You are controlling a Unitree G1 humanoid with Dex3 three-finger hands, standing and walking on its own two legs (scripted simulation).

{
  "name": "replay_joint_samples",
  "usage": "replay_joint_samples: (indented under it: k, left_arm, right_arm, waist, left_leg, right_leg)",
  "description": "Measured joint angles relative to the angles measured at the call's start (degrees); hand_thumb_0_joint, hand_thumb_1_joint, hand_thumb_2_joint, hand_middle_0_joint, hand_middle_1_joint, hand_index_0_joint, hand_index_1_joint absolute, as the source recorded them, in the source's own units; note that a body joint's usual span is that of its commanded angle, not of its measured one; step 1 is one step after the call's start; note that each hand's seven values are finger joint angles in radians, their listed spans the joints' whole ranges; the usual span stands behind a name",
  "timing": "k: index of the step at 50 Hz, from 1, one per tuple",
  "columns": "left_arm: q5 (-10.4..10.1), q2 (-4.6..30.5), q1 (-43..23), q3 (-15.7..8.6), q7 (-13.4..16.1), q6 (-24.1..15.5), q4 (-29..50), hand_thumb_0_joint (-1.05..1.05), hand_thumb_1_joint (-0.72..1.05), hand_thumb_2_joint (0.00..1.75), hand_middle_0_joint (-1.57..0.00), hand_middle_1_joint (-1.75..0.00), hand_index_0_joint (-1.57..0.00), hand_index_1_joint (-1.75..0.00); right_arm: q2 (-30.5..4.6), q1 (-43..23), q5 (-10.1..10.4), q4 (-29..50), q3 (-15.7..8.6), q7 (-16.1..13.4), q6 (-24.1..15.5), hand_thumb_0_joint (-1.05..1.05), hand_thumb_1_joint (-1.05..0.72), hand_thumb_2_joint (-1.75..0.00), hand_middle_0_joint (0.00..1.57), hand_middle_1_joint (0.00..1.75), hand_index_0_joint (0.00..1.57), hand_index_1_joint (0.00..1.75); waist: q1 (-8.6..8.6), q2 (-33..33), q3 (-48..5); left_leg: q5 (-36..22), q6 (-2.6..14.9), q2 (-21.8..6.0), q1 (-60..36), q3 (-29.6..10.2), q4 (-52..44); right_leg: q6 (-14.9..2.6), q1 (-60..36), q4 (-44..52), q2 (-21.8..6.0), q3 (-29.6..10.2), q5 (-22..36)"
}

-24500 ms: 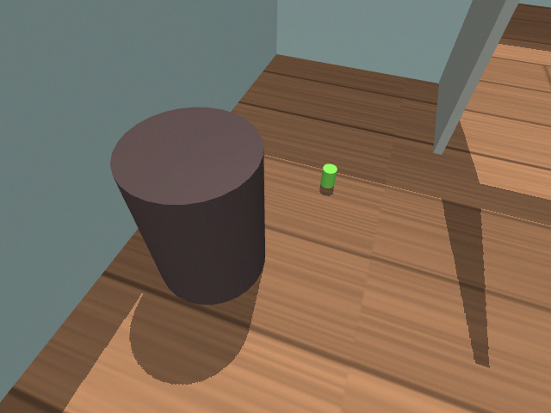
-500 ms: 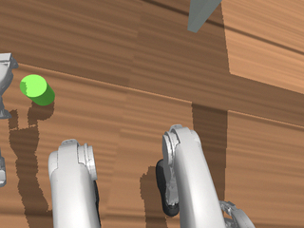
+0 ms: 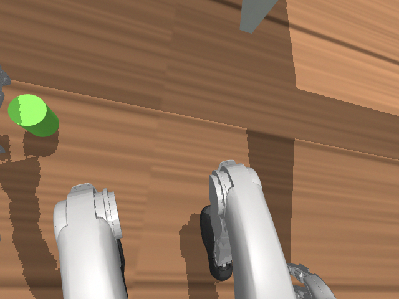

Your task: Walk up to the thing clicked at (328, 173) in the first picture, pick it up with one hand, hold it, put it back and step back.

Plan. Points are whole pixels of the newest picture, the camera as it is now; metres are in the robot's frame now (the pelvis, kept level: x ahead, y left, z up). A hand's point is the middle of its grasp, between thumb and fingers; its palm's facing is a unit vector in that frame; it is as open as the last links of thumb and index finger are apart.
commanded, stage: approach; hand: left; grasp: from above
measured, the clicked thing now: (36, 117) +0.49 +0.30 -0.29
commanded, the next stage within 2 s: rest palm in 0.78 s
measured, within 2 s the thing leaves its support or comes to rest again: neither
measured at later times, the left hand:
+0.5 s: hand (11, 88) +0.50 +0.30 -0.14, palm faces -0.44 -0.06 -0.90, open 14.1 cm
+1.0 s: hand (5, 95) +0.49 +0.31 -0.16, palm faces -0.36 -0.05 -0.93, open 13.9 cm
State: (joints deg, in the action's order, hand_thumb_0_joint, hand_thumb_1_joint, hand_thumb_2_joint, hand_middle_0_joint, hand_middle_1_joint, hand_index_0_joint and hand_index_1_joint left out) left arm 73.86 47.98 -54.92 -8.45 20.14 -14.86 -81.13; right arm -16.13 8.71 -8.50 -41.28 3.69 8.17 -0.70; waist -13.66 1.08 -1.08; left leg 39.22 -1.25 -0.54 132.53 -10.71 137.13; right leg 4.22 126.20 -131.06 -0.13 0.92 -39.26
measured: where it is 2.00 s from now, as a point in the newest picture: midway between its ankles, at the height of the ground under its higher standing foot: (168, 269)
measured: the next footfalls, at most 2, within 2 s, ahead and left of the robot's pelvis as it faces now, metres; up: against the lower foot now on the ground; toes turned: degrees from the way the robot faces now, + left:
none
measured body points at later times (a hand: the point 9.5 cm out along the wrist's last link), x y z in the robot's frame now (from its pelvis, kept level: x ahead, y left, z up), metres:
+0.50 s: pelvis +0.00 +0.00 +0.01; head +0.25 +0.07 +0.38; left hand +0.52 +0.30 -0.09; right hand +0.03 -0.27 -0.08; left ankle +0.07 +0.13 -0.30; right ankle +0.10 -0.15 -0.30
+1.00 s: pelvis +0.00 +0.00 -0.01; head +0.24 +0.09 +0.36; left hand +0.51 +0.31 -0.10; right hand +0.07 -0.28 -0.10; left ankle +0.07 +0.13 -0.30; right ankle +0.10 -0.15 -0.30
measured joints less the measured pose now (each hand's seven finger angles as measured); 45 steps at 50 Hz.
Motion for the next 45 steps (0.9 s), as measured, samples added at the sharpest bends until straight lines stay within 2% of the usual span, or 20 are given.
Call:
replay_joint_samples:
  k: [6,10,17,20,24,28,31,35,39,42,45]
  left_arm:
    - [0.1,-0.4,-1.7,2.5,0.6,0.3,-1.6,0.00,-0.53,1.00,-0.08,-1.05,-0.08,-1.04]
    - [0.9,-1.3,-4.0,4.2,1.6,1.0,-2.0,0.00,-0.53,0.99,-0.08,-1.05,-0.08,-1.04]
    - [1.6,-2.8,-7.5,3.2,2.8,5.9,-1.2,0.00,-0.53,0.99,-0.08,-1.05,-0.09,-1.04]
    - [0.8,-2.9,-8.7,3.3,1.3,8.7,-2.5,0.00,-0.53,0.99,-0.08,-1.05,-0.08,-1.04]
    - [-1.6,-2.5,-8.5,3.8,-1.9,10.4,-3.2,0.00,-0.53,0.99,-0.08,-1.05,-0.09,-1.04]
    - [-3.5,-1.3,-6.8,3.8,-5.2,8.8,-4.0,0.00,-0.52,0.98,-0.09,-1.04,-0.09,-1.03]
    - [-4.1,-0.2,-5.0,3.5,-6.0,5.6,-4.5,0.00,-0.50,0.96,-0.10,-1.05,-0.11,-1.03]
    - [-2.7,0.9,-2.5,2.4,-4.3,0.7,-3.7,0.00,-0.48,0.94,-0.10,-1.05,-0.12,-1.03]
    - [-0.6,0.7,-0.6,2.2,-0.4,-2.1,-0.6,0.00,-0.48,0.94,-0.10,-1.06,-0.12,-1.04]
    - [0.4,-0.4,-0.1,2.0,2.4,-1.4,1.8,0.00,-0.48,0.96,-0.10,-1.06,-0.11,-1.04]
    - [0.8,-1.6,-1.9,2.4,4.2,1.2,1.6,0.00,-0.50,0.99,-0.10,-1.06,-0.11,-1.04]
  right_arm:
    - [0.1,-0.4,-0.2,-0.1,0.3,0.2,-0.5,0.00,-0.91,-0.90,0.20,0.30,0.20,0.30]
    - [0.4,-0.5,-0.3,-0.1,0.6,0.1,-1.0,0.00,-0.91,-0.90,0.20,0.30,0.20,0.30]
    - [0.9,0.3,0.4,1.0,0.7,-0.3,-0.6,0.00,-0.91,-0.90,0.20,0.30,0.20,0.30]
    - [0.6,0.9,0.9,1.7,1.2,-0.3,0.0,0.00,-0.91,-0.90,0.20,0.30,0.20,0.30]
    - [0.1,2.1,1.8,2.4,2.1,-0.2,0.8,0.00,-0.91,-0.90,0.20,0.30,0.20,0.30]
    - [-0.4,2.8,2.1,2.7,2.9,-0.1,1.4,0.00,-0.91,-0.90,0.20,0.30,0.20,0.30]
    - [-0.7,2.9,1.6,2.6,3.4,0.0,1.4,0.00,-0.91,-0.90,0.20,0.30,0.20,0.30]
    - [-0.9,2.6,0.5,2.1,3.5,0.1,1.0,0.00,-0.91,-0.90,0.20,0.30,0.20,0.30]
    - [-0.7,1.9,-0.4,1.5,2.6,0.2,0.4,0.00,-0.91,-0.90,0.20,0.30,0.20,0.30]
    - [-0.3,1.0,-0.7,0.9,1.4,-0.1,0.0,0.00,-0.90,-0.90,0.20,0.30,0.20,0.30]
    - [0.0,0.0,-0.5,0.4,0.5,-0.4,-0.2,0.00,-0.91,-0.90,0.20,0.30,0.20,0.30]
  waist:
    - [-0.22,0.3,0.1]
    - [-0.97,0.7,0.2]
    - [-3.44,-0.3,-0.7]
    - [-4.26,-1.3,-1.1]
    - [-4.49,-2.4,-1.0]
    - [-4.26,-2.5,-0.1]
    - [-3.77,-1.9,1.0]
    - [-2.78,-0.4,2.6]
    - [-1.91,1.0,3.4]
    - [-1.69,1.7,2.6]
    - [-1.97,1.7,0.9]
  left_leg:
    - [-0.2,0.18,0.1,0.7,0.0,0.6]
    - [-0.4,0.26,0.2,1.1,0.1,0.8]
    - [-0.3,0.51,-0.1,1.4,0.4,0.0]
    - [-0.2,0.63,-0.3,0.8,0.7,-0.9]
    - [-0.2,0.67,-0.5,-0.2,0.8,-2.0]
    - [-0.3,0.49,-0.6,-0.9,0.6,-2.2]
    - [-0.6,0.26,-0.5,-0.8,0.1,-1.5]
    - [-1.0,-0.36,-0.1,-0.1,-0.6,0.1]
    - [-1.4,-0.69,0.4,0.8,-0.9,1.5]
    - [-1.5,-0.66,0.5,1.4,-0.7,2.1]
    - [-1.4,-0.42,0.6,1.9,-0.2,2.0]
  right_leg:
    - [-0.08,0.5,-0.5,0.0,-0.1,0.1]
    - [-0.19,0.9,-0.7,0.1,-0.2,0.3]
    - [-0.48,1.2,0.2,0.1,-0.3,0.4]
    - [-0.57,0.8,1.1,0.0,-0.3,0.4]
    - [-0.34,0.1,2.1,0.1,-0.3,0.5]
    - [0.23,-0.4,2.2,0.2,-0.2,0.8]
    - [0.59,-0.4,1.6,0.3,0.0,1.1]
    - [0.46,0.2,0.1,0.4,0.4,1.4]
    - [0.17,0.9,-1.4,0.4,0.4,1.5]
    - [0.17,1.5,-2.1,0.4,0.1,1.4]
    - [-0.13,2.0,-2.2,0.2,-0.3,1.2]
